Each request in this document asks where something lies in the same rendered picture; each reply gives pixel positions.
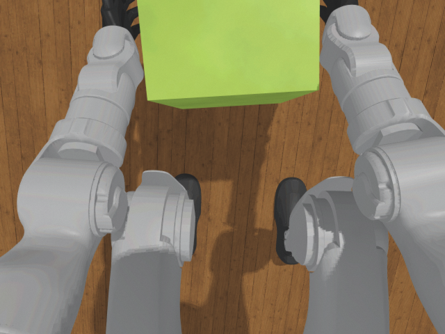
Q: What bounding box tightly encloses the robot right forearm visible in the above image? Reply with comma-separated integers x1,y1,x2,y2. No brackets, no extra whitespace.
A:
319,5,445,155

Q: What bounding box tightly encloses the left robot hand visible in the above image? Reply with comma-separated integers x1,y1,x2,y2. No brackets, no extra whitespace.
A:
101,0,140,40

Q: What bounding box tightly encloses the left robot upper arm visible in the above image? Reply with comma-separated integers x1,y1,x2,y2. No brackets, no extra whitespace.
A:
0,157,128,334

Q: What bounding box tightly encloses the right robot hand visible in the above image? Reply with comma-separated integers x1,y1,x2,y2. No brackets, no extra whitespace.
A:
320,0,358,24

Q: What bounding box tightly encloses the robot left foot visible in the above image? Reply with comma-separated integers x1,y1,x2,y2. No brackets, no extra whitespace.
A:
175,173,202,253

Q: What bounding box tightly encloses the robot left thigh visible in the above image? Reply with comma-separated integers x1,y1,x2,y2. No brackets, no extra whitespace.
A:
106,184,195,334

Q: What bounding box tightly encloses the right robot upper arm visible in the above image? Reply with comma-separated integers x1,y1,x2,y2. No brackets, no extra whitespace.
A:
352,136,445,334

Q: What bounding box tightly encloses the carton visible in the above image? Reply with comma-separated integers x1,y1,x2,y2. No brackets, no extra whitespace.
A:
137,0,320,109

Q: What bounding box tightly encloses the robot left forearm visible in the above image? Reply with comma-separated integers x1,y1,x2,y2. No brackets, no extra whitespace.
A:
17,26,144,223

